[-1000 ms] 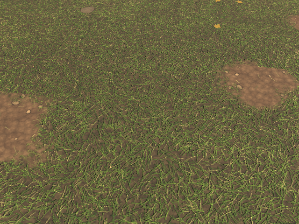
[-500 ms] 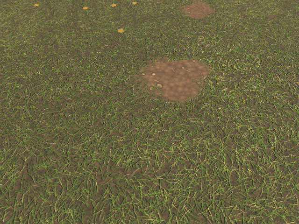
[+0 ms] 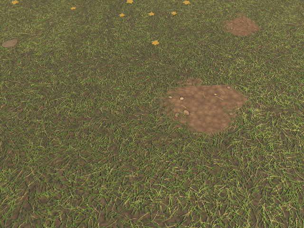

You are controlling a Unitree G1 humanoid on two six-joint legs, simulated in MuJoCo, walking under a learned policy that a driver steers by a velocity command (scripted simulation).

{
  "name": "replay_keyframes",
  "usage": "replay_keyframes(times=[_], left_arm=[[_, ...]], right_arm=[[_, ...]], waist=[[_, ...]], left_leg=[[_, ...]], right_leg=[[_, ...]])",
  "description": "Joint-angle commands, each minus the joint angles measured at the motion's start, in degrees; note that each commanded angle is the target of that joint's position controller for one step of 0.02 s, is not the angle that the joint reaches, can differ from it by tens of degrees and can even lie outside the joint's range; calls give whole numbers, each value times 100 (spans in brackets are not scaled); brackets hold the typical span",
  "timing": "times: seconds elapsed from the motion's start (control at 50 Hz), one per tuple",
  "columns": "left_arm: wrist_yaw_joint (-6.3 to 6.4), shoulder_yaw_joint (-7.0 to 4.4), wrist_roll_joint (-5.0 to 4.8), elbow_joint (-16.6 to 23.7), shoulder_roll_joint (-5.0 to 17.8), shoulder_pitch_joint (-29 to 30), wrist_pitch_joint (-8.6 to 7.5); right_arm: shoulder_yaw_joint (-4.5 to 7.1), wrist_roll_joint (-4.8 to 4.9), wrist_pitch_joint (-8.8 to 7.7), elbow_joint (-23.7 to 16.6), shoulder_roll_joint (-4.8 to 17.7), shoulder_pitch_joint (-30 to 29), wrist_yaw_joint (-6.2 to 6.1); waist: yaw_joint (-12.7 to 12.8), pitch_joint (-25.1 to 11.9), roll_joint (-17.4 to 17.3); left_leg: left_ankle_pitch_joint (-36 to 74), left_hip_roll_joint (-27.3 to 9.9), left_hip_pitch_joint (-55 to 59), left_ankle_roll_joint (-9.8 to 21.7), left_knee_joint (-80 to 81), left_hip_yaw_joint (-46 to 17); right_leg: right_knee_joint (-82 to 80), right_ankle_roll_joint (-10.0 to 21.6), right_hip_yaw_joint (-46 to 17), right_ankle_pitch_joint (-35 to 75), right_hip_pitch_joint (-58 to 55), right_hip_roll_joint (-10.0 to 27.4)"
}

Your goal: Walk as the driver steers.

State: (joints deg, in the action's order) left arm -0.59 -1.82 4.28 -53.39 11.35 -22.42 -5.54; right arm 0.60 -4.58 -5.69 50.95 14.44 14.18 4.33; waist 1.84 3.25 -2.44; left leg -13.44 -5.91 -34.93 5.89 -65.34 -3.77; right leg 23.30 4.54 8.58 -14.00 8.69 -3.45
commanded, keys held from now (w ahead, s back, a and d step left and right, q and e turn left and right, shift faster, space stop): w+q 0.88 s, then w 0.12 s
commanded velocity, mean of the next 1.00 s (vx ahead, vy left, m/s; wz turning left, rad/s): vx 0.50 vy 0.00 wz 0.53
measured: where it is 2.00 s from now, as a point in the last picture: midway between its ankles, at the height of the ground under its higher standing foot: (98, 139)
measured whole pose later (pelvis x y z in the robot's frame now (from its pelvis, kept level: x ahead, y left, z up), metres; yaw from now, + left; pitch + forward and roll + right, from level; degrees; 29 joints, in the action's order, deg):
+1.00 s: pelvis +0.66 +0.10 -0.16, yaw +34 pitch +0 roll -1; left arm 1.4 1.0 2.8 -54.1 12.5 -21.5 -6.9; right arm 2.0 -4.2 -5.0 46.5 14.7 9.1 3.5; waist 4.6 1.7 -1.4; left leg -16.5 -3.7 -35.5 0.5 -59.2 -0.6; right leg 19.7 2.1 7.9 -9.3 10.8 0.5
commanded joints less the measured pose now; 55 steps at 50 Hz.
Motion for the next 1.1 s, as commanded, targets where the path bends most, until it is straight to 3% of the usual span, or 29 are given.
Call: replay_keyframes(times=[0.02, 0.06, 0.1, 0.12, 0.18, 0.28, 0.36, 0.4, 0.42, 0.44, 0.46, 0.48, 0.5, 0.52, 0.54, 0.56, 0.6, 0.66, 0.72, 0.74, 0.76, 0.78, 0.8, 0.82, 0.84, 0.88, 0.9, 0.98, 1.1], left_arm=[[119, -2, 260, 186, 293, 147, -210], [190, 146, 243, 91, 28, 24, -301], [158, 196, 156, -168, 124, -486, -334], [78, 244, 227, -281, 174, -770, -294], [-61, 338, 286, -400, 153, -1105, -280], [207, 364, 79, -906, 206, -2194, -125], [199, 310, -27, -982, 393, -1956, -51], [141, 215, 33, -1014, 764, -1971, 37], [-26, 252, 276, -1057, 808, -1751, 91], [-212, 306, 421, -958, 716, -1547, 64], [-523, 491, 382, -841, 111, -2325, 81], [-631, 333, -24, -107, 714, -517, -16], [-563, 333, -209, 468, 699, 850, -253], [-439, 321, -190, 755, 759, 1277, -310], [-208, 231, 72, 665, 868, 1046, -366], [-67, 194, 97, 603, 821, 806, -287], [-38, 323, -18, 521, 304, 308, -2], [-123, 452, -249, 595, 292, 701, 74], [-51, 209, -63, 663, 988, 1024, -90], [-12, 89, -57, 587, 1246, 585, -168], [42, -65, -90, 378, 1672, -499, -242], [34, -65, -138, 324, 2019, -1401, -241], [-72, 13, -95, 214, 1757, -1599, -216], [-70, 35, -162, 330, 1455, -804, -253], [-51, 177, -263, 541, 973, 200, -171], [98, 334, -274, 640, 494, 721, -163], [178, 320, -266, 603, 472, 765, -166], [247, 139, -109, 337, 691, 457, -279], [-163, 14, -76, -122, 899, -65, -310]], right_arm=[[-159, -99, 102, -261, -308, 457, 159], [-162, -154, 84, -449, -189, 107, 213], [-129, -34, 84, -593, -21, -493, 163], [-114, -20, 135, -661, -49, -678, 157], [-61, -111, 265, -832, 186, -930, 87], [-154, -67, 306, -1023, -1, -2012, 119], [-62, -87, 271, -709, 280, -1943, 54], [67, -58, 201, -213, 566, -894, -80], [242, 17, 89, 249, 868, 399, -140], [446, -84, 78, 620, 1212, 2051, -188], [567, 100, 189, 1041, 1736, 3130, -139], [576, 109, 200, 1275, 1404, 3945, -127], [608, 91, 131, 1213, 1322, 3587, -239], [442, 162, 163, 823, 868, 2350, -236], [186, 116, 109, 459, 328, 1092, -244], [93, 48, 64, 128, 292, 167, -114], [166, 120, -30, -12, 716, -205, 58], [383, 77, -117, -42, 1092, -8, 316], [382, -27, -88, -204, 839, 225, 317], [371, -80, -135, -403, 810, 68, 293], [295, -117, -223, -651, 525, -226, 317], [144, 9, -251, -728, -239, 888, 247], [179, 90, -187, -626, -61, 867, 190], [247, 72, -139, -522, 257, 580, 28], [249, 17, -76, -319, 313, 654, -163], [117, -163, -8, -366, -26, 577, -301], [95, -185, 17, -437, -91, 376, -275], [103, 126, 39, -662, 3, -257, -17], [155, 24, 278, -1018, 148, -648, -22]], waist=[[-265, 104, 267], [-191, 192, 128], [74, 179, 186], [146, 222, 475], [194, 564, 331], [699, 1001, 184], [483, 867, -9], [132, 469, -118], [-371, 198, -149], [-1091, -383, -509], [-906, -2741, -1501], [-1973, -2984, -415], [-2137, -1865, -68], [-1559, -1041, 878], [-701, -317, 1076], [-54, 266, 389], [458, 279, -182], [258, 172, 298], [231, -11, 134], [499, -295, 217], [1061, -819, 774], [759, -2394, 2180], [815, -1883, 2224], [592, -707, 1395], [254, -587, 908], [-93, -587, 680], [-157, -561, 623], [45, -347, 451], [89, -1, 693]], left_leg=[[1435, -334, -196, -108, 237, -327], [2722, -415, -833, -183, 1225, -556], [4172, -255, -455, -215, 2430, -202], [4452, -110, 110, -206, 2345, 41], [4257, -58, -183, -112, 2719, 8], [3321, -155, -1240, -259, 3932, 243], [2651, 26, 217, -203, 4216, 641], [2447, 323, 1574, -244, 4428, 929], [3388, 338, 3379, 14, 4434, 857], [4369, 256, 5930, 570, 3973, 745], [7894, -1084, 9479, 2255, 1750, -1145], [7133, -1566, 10163, 2482, 2158, -2338], [5414, -1520, 9090, 2192, 2711, -2266], [3287, -1421, 7065, 1740, 3567, -2086], [3768, -1184, 4786, 1532, 4072, -1684], [3759, -1150, 2423, 1600, 4688, -1338], [2912, -646, 240, 1604, 5337, -1167], [1290, -204, -32, 1130, 5189, -1186], [826, 237, 169, 690, 4250, -1151], [1031, 504, -198, 422, 3618, -983], [1037, 1015, -781, -44, 2239, -627], [-2243, 1711, -634, -450, 187, -39], [-2638, 1447, -1788, -481, -1428, -337], [-1860, 948, -2067, -380, -1641, -387], [-1300, 524, -1571, -312, -1574, -209], [-727, 79, -604, -338, -923, -266], [-870, -16, -353, -415, -691, -213], [63, -9, -68, -599, 981, 160], [810, 144, 442, -403, 2397, 225]], right_leg=[[-1113, 862, -784, 1285, 635, 1611], [-867, 722, -570, 1188, 221, 1524], [-562, 661, -170, 924, 304, 1238], [-552, 641, -89, 776, 675, 1226], [24, 708, -402, 355, 232, 1551], [639, 484, -666, 858, -1548, 1738], [1131, 230, -183, 2105, -1121, 1502], [2389, -7, -30, 3247, -1048, 1364], [3401, -190, -16, 3165, -93, 1362], [5217, -648, 158, 2324, 1821, 1080], [8165, -1278, -159, -2787, 3434, 313], [9244, -1574, -911, -3376, 5328, 84], [8825, -1517, -1218, -3259, 6502, 361], [7296, -1116, -1473, -2724, 6012, 818], [5246, -703, -1662, -1328, 4810, 1118], [4192, -460, -1417, -931, 3401, 1269], [2745, -528, -1044, -1162, 1345, 1121], [1258, -434, -783, 1473, 328, 653], [1396, -133, -777, 1670, -198, 482], [1754, 43, -637, 1741, -1165, 449], [1750, 509, -1189, 2392, -2482, 1010], [645, 1987, -3526, 3604, -3652, 2727], [-190, 2141, -5238, 1623, -3311, 3037], [-520, 1578, -4633, -324, -1932, 2806], [-718, 1257, -3923, -1548, -917, 2559], [-1119, 1009, -3154, -566, -67, 2351], [-1302, 972, -2890, -135, 94, 2290], [-1665, 884, -1370, 1052, -9, 1799], [-1647, 1127, -1009, 1484, -317, 1986]])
